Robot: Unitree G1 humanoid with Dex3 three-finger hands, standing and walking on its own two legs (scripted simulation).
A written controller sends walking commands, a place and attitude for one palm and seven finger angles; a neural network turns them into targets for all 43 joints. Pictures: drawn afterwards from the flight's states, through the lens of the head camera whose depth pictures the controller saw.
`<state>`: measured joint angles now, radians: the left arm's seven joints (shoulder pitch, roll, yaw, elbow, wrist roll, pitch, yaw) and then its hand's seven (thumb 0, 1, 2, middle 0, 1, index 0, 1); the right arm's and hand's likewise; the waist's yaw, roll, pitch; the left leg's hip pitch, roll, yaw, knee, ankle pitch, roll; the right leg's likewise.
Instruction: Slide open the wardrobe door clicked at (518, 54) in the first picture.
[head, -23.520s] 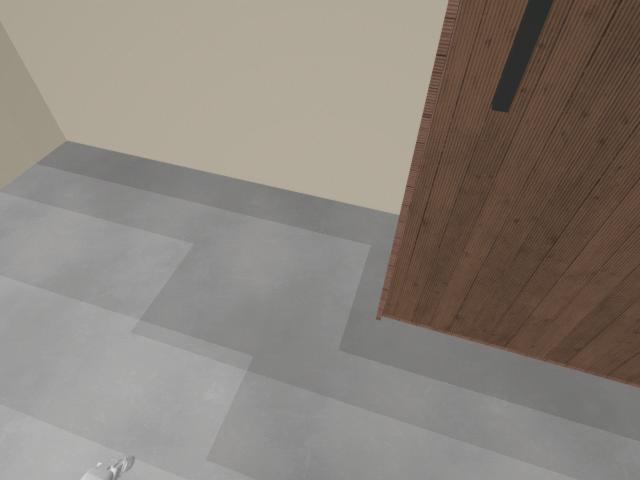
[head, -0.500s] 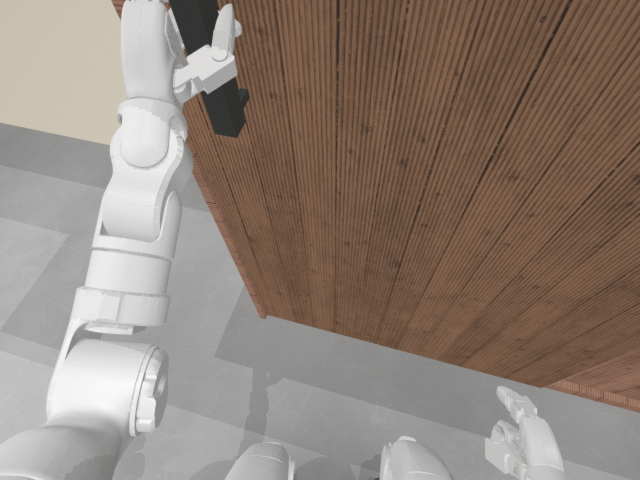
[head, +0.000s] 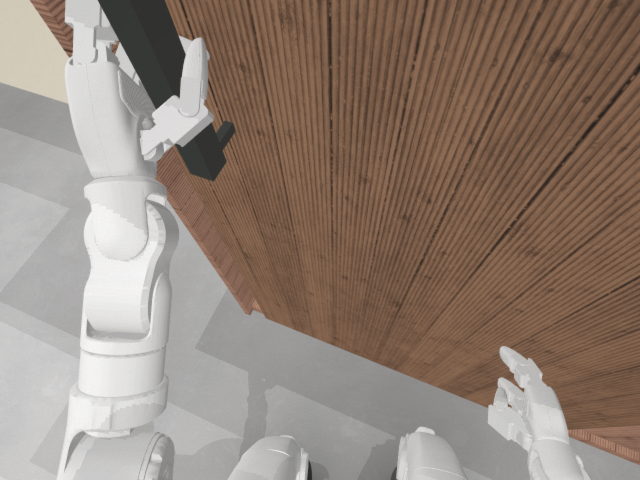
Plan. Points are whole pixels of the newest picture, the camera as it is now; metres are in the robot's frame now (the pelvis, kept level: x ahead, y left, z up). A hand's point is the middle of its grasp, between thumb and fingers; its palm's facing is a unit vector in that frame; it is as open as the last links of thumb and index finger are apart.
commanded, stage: step sideways, sliding the door along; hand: left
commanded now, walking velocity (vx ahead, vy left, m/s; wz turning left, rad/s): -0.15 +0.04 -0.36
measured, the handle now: (166, 20) +0.40 +0.19 +0.28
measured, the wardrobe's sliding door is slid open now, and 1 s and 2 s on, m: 0.06 0.21 0.24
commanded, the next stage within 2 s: stop walking and hold the door there in 1.24 s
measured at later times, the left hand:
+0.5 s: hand (319, 139) +0.34 +0.07 +0.24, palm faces +0.12 -0.99 +0.00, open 7.6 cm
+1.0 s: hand (369, 152) +0.33 +0.03 +0.24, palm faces +0.13 -0.99 -0.02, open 7.8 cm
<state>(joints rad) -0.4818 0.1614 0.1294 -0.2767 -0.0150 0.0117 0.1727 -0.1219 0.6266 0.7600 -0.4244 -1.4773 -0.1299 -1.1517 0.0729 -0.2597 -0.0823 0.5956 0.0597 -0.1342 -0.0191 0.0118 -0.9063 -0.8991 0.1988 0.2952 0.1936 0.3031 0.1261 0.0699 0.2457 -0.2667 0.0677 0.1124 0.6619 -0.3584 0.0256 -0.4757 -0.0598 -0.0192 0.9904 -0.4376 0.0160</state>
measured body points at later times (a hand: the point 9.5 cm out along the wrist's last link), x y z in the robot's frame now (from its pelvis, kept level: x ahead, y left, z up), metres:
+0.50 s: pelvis +0.05 -0.04 +0.01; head +0.14 -0.05 +0.44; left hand +0.33 +0.12 +0.24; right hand +0.24 -0.26 -0.09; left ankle +0.02 +0.11 -0.67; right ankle +0.10 -0.13 -0.72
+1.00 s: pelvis -0.07 -0.08 +0.00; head +0.01 -0.09 +0.44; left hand +0.32 +0.08 +0.24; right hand +0.09 -0.30 -0.10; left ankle +0.05 +0.12 -0.72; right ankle -0.14 -0.21 -0.73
